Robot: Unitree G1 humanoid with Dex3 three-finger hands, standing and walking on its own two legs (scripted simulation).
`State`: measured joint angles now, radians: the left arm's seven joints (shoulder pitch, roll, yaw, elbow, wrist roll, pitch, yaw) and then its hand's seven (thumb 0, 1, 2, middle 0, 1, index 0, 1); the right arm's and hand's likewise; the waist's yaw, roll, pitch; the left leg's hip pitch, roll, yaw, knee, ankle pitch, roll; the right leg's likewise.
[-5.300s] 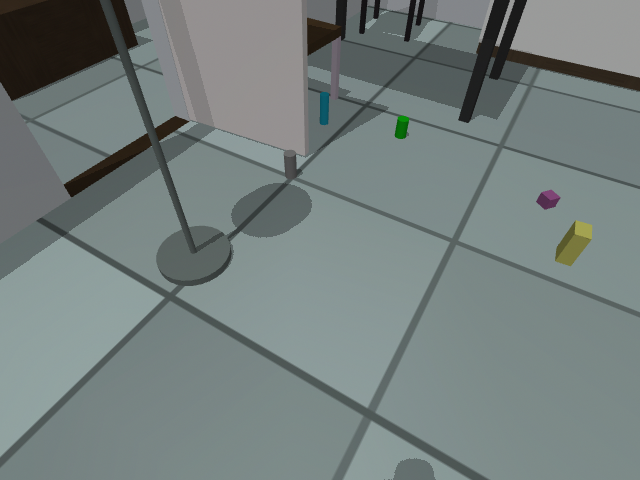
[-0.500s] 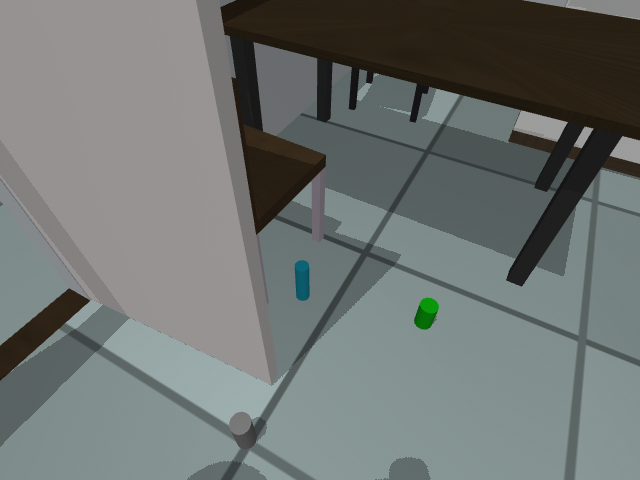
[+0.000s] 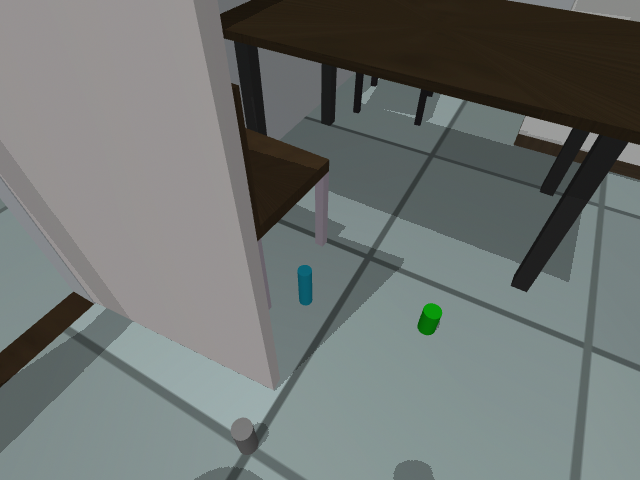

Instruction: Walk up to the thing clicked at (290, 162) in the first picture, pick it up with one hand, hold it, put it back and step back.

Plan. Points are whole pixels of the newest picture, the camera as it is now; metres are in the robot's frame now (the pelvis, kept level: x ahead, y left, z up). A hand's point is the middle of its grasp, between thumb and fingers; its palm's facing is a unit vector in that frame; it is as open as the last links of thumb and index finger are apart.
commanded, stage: walk up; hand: left
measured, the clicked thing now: (245, 436) +0.39 +0.23 -0.71
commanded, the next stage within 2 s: stand in 0.14 s
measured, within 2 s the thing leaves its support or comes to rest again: neither
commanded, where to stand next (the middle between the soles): +0.07 +0.00 m, yaw +1 degrees
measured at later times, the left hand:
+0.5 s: hand out of the picture +0.11 +0.25 -0.15, palm faces +0.00 -0.94 -0.34, open 7.4 cm
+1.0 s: hand out of the picture +0.10 +0.25 -0.15, palm faces +0.01 -0.94 -0.35, open 7.4 cm
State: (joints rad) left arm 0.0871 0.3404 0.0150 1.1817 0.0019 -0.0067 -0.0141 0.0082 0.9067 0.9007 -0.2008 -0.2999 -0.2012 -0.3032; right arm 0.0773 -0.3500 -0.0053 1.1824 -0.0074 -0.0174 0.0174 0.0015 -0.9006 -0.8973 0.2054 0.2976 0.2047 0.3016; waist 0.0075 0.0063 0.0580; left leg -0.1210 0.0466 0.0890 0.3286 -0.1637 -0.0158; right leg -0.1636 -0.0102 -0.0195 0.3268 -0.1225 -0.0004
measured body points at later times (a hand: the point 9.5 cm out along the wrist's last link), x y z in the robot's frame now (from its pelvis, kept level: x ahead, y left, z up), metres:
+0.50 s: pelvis +0.02 +0.00 +0.00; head +0.02 +0.00 +0.45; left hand +0.11 +0.30 -0.13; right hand +0.10 -0.30 -0.13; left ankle +0.01 +0.13 -0.75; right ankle +0.04 -0.12 -0.75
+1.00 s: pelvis +0.03 -0.01 +0.00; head +0.03 -0.01 +0.45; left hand +0.10 +0.29 -0.13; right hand +0.11 -0.31 -0.14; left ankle +0.01 +0.13 -0.75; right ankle +0.04 -0.12 -0.75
